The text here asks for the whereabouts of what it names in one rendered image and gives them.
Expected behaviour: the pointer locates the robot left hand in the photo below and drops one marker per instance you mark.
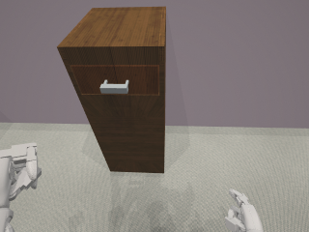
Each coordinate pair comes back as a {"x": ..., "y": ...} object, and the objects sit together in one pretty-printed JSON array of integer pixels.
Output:
[{"x": 22, "y": 159}]

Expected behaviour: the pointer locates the handle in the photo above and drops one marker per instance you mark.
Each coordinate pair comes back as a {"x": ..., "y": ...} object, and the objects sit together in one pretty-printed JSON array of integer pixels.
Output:
[{"x": 114, "y": 88}]

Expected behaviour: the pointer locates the robot right hand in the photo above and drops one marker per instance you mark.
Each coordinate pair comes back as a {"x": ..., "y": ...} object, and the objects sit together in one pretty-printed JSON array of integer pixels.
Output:
[{"x": 246, "y": 218}]

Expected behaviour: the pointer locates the left robot forearm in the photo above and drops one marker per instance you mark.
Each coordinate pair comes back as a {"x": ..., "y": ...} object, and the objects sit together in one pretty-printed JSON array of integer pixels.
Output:
[{"x": 6, "y": 215}]

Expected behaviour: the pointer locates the drawer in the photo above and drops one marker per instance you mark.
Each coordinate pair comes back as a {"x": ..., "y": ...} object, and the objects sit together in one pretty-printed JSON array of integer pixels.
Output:
[{"x": 142, "y": 79}]

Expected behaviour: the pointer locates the cabinet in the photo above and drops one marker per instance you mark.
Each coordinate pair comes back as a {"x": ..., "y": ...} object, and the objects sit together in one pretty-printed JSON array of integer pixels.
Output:
[{"x": 129, "y": 128}]

